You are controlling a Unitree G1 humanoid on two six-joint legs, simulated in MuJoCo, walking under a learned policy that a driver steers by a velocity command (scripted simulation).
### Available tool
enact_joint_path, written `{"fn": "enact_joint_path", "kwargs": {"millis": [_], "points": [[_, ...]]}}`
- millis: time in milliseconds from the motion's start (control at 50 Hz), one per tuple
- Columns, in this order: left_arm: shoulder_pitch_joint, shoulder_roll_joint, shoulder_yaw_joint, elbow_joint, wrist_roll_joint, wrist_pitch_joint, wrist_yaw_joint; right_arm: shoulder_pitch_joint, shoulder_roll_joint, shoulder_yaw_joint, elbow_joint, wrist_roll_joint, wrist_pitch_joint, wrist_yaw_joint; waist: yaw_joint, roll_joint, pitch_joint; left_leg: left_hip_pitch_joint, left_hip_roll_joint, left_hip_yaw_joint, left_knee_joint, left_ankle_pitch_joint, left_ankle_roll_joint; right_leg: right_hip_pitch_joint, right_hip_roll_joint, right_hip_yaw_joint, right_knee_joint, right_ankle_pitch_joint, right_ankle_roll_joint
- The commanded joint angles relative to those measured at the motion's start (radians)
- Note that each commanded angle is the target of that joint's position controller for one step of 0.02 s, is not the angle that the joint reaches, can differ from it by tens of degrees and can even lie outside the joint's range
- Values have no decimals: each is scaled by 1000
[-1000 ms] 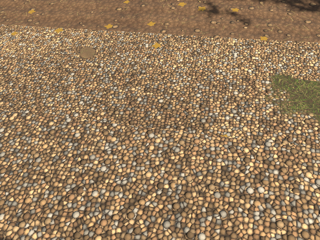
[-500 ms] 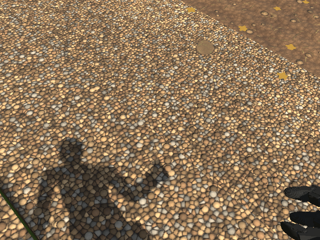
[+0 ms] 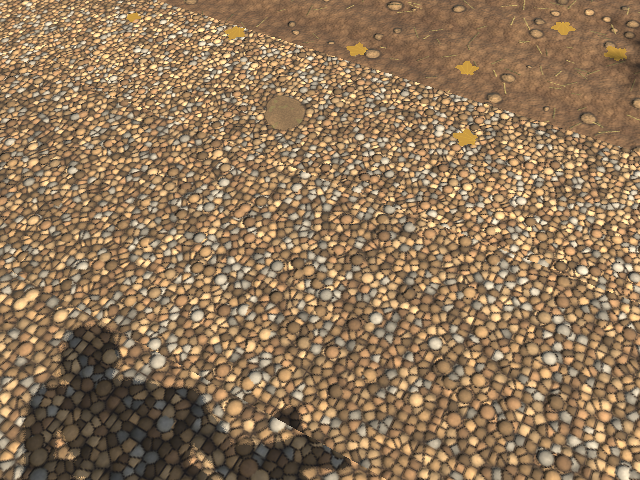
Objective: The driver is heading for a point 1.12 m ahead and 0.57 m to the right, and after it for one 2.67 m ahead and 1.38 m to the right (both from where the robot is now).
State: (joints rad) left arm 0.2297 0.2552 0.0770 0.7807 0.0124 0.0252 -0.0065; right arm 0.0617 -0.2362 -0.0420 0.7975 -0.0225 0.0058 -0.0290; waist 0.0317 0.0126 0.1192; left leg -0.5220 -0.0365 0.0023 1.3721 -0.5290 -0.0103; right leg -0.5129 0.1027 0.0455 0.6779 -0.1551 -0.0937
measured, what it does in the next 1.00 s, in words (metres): walks ahead, turning right: left foot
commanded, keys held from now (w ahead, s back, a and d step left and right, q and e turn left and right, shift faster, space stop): e+shift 0.74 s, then shift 0.04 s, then w+shift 0.06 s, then w+q+shift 0.16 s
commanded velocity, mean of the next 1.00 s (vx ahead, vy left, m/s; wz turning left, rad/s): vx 0.10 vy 0.00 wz -0.80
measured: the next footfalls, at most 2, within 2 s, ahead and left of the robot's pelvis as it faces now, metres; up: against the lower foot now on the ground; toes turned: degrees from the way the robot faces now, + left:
left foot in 0.48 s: +0.20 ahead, +0.12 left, +0.00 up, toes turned -36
right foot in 1.04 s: +0.01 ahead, -0.03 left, +0.00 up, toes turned -46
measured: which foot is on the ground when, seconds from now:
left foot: up 0.00-0.46, down 0.48-1.00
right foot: down 0.00-0.46, up 0.48-1.00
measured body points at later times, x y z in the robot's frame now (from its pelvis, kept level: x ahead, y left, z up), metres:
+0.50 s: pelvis +0.08 +0.06 +0.03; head +0.12 +0.05 +0.47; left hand +0.31 +0.29 -0.08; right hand +0.11 -0.28 -0.06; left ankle +0.16 +0.14 -0.71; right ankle +0.11 -0.05 -0.70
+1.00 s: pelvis +0.10 +0.06 +0.03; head +0.11 +0.05 +0.48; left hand +0.42 +0.09 -0.06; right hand -0.11 -0.14 -0.09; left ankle +0.16 +0.14 -0.71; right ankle -0.01 +0.00 -0.70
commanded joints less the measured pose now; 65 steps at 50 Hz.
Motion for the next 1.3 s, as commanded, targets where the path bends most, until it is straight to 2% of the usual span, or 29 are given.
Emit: {"fn": "enact_joint_path", "kwargs": {"millis": [20,80,220,360,440,460,480,500,520,560,600,660,760,780,840,860,900,960,1000,1020,1040,1060,1080,1100,1140,1180,1240,1280,1300], "points": [[74,123,31,-76,-7,4,10,116,-91,-16,-51,-18,31,-7,-35,-91,-196,-115,37,-55,-118,103,-13,275,-226,390,-286,416,-152],[88,180,51,-101,-12,4,1,70,-84,-13,-80,-13,51,2,-17,-45,-249,-106,21,-68,-214,151,-28,327,-195,413,-300,367,-105],[53,229,66,-156,-10,35,7,-50,-134,-26,-135,-2,53,-2,29,-128,-192,-151,1,-140,-433,216,-51,358,-155,567,-395,-174,-62],[37,257,70,-171,2,39,-9,-60,-160,-22,-148,12,25,-4,40,-171,-183,16,-60,-150,-632,177,-7,323,-121,664,-374,-180,-73],[-28,256,68,-181,3,32,-19,44,-177,-25,-133,31,15,-21,-18,-191,-175,317,-79,-137,-919,223,11,173,-63,709,-378,-223,4],[-11,242,63,-173,-6,26,-17,69,-200,-32,-129,30,11,-33,-32,-139,-180,441,-27,-158,-1040,264,20,94,-14,674,-338,-376,50],[61,199,55,-162,-18,18,-8,84,-267,-45,-147,27,12,-43,-17,6,-231,548,162,-321,-1124,89,53,22,69,526,-153,-489,101],[79,169,55,-177,-30,16,2,30,-345,-48,-181,11,15,-38,-7,206,-244,532,420,-597,-1210,5,146,-103,194,229,170,-477,127],[22,268,71,-162,16,9,6,-13,-288,-37,-180,-1,18,-31,-12,66,-153,378,386,-522,-1216,107,169,-123,96,188,300,-348,129],[55,247,67,-149,16,24,-16,-41,-198,-14,-179,1,19,-16,24,89,-130,308,271,-293,-1133,340,161,-56,43,141,443,-241,109],[108,236,59,-119,8,46,-36,-31,-175,-3,-200,3,23,-14,21,130,-129,331,230,-175,-1102,481,168,-87,23,81,581,-217,111],[48,222,45,-133,-8,56,-42,67,-178,-5,-183,0,24,-12,-22,128,-125,432,232,-92,-1062,657,170,-140,-25,34,542,-213,135],[-16,188,27,-144,-11,67,-43,169,-192,-19,-161,1,29,-5,-60,155,-156,519,296,-51,-1026,777,192,-124,-78,-18,426,-243,159],[-31,181,23,-151,-12,70,-43,181,-194,-22,-155,-1,26,-1,-61,152,-163,515,307,-49,-1023,772,203,-105,-82,-17,399,-250,154],[-86,195,20,-164,4,76,-61,236,-228,-42,-135,-8,11,21,-92,165,-172,502,361,-161,-1183,-25,198,-95,-104,-9,295,-242,114],[-111,185,16,-167,8,74,-64,249,-229,-46,-127,-5,4,29,-100,149,-148,478,373,-201,-1216,-129,195,-82,-101,5,244,-244,102],[-128,137,-4,-151,12,55,-59,275,-208,-43,-94,-3,-14,42,-97,111,-105,420,370,-198,-1236,-106,189,-10,-86,19,126,-248,76],[-130,111,-29,-131,9,18,-53,254,-222,-53,-59,9,-14,55,-55,104,-80,268,304,-135,-1206,28,192,218,-76,-73,-76,-292,42],[16,96,-38,-58,11,-9,-36,205,-212,-59,-57,28,6,58,37,54,-57,67,227,-70,-1081,68,168,509,-55,-135,-325,-95,11],[184,145,-22,4,22,-18,-20,151,-154,-46,-87,24,-1,61,110,-39,-98,-175,142,-7,-911,41,115,798,-117,-54,-339,-157,-4],[293,206,-18,9,33,-32,-4,117,-14,-10,-130,20,-10,63,151,-282,-168,-345,37,29,-487,-136,94,898,-435,309,-412,-460,-2],[195,299,7,-36,29,-29,31,97,-49,-16,-164,25,-19,52,144,-253,-89,-526,-19,-69,-362,3,93,758,-558,466,-485,-561,-88],[125,249,-2,-33,28,-31,46,52,-136,-37,-172,24,-23,53,106,-153,-26,-514,46,-149,-321,130,91,665,-516,394,-500,-542,-77],[30,192,-21,-44,20,-45,44,106,-162,-50,-144,24,-27,63,35,-155,-11,-466,55,-150,-327,221,76,618,-448,285,-507,-432,-30],[-64,131,-37,-73,17,-73,37,193,-177,-59,-84,7,-18,78,-29,-179,-39,-292,65,-76,-359,335,33,502,-348,77,-522,-214,14],[-35,140,-32,-55,16,-95,31,162,-166,-61,-92,9,-2,108,-32,-141,-21,-234,65,-38,-372,408,29,441,-330,-3,-552,-128,8],[8,161,-15,-16,20,-123,29,97,-120,-39,-121,4,8,129,-32,-142,-4,-116,90,24,-423,509,63,360,-303,-143,-565,11,3],[14,165,-11,-13,33,-137,33,79,-145,-44,-129,-3,9,133,-33,-111,-27,-75,74,111,-391,523,95,396,-314,-183,-536,131,-14],[40,184,-2,8,38,-146,37,127,-164,-56,-108,-19,13,127,-56,-110,-57,-115,93,91,-274,525,129,503,-365,-181,-434,394,-18]]}}
Velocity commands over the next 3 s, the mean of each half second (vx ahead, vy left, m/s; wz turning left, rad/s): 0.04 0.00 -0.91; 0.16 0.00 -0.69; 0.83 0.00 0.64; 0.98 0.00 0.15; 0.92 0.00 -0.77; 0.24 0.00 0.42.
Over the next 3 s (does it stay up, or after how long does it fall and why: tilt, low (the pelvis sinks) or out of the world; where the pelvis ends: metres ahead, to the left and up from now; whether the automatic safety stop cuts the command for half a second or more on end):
stays up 1.32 -0.66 -0.39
